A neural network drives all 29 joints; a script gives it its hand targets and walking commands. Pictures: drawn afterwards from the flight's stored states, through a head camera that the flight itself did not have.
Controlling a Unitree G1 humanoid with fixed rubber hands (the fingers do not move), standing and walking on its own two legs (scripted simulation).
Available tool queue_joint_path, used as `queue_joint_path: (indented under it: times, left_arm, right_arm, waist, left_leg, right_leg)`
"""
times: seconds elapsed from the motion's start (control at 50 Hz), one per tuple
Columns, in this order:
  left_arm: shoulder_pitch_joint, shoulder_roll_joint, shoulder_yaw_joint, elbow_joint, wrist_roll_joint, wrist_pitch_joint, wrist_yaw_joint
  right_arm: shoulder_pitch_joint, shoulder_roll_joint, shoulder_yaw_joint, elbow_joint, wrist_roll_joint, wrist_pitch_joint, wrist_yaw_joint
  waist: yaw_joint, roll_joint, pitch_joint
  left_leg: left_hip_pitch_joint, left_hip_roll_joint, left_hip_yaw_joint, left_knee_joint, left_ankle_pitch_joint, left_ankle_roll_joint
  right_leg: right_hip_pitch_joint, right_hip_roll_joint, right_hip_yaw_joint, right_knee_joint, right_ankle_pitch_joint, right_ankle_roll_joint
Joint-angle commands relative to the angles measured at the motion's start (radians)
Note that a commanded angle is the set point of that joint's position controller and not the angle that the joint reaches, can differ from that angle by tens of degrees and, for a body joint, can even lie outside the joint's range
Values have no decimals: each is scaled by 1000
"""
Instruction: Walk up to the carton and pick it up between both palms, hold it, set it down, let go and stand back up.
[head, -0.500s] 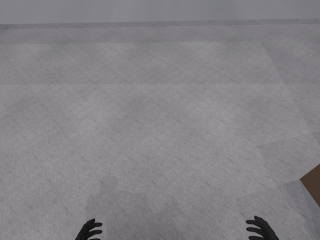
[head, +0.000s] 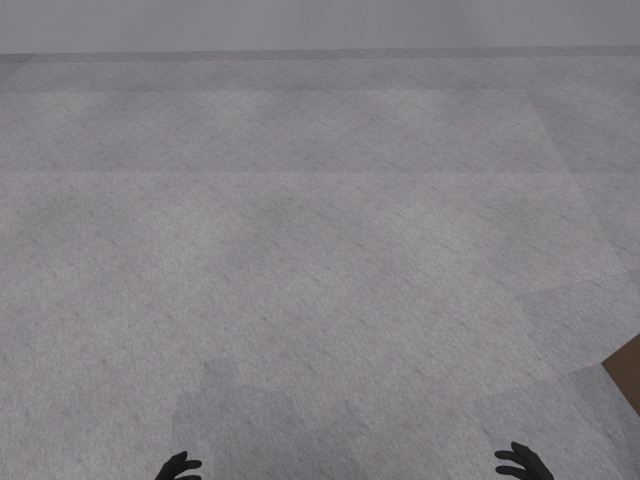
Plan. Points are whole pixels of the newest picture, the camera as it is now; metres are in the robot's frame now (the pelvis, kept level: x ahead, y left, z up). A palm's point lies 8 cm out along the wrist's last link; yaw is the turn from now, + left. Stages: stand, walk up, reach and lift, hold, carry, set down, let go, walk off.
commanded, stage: stand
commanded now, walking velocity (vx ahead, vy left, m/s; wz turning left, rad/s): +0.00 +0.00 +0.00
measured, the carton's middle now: out of the picture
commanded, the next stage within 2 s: none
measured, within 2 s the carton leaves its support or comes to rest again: neither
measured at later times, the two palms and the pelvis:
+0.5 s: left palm out of the picture +0.08 +0.25 -0.10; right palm out of the picture +0.09 -0.24 -0.10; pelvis +0.00 +0.00 +0.00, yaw +0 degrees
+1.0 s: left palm out of the picture +0.08 +0.24 -0.11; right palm out of the picture +0.09 -0.25 -0.11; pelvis +0.00 +0.00 +0.00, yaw +1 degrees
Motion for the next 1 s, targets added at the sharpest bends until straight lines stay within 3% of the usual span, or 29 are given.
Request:
queue_joint_path:
  times: [0.0,0.4,0.98]
  left_arm:
    - [-13,129,38,-105,-1,-29,7]
    - [17,134,35,-69,-4,-26,8]
    - [31,143,30,-29,-8,-23,14]
  right_arm:
    - [-18,-135,-42,-105,1,-33,-7]
    - [9,-139,-35,-77,3,-31,-10]
    - [39,-145,-27,-36,6,-29,-16]
  waist:
    - [0,4,-52]
    - [1,12,-34]
    - [-1,5,-35]
  left_leg:
    - [-14,85,-95,-134,96,31]
    - [-32,87,-102,-155,64,32]
    - [-10,85,-99,-156,122,26]
  right_leg:
    - [11,-67,84,-113,90,-38]
    - [6,-69,79,-130,60,-37]
    - [18,-77,76,-146,99,-40]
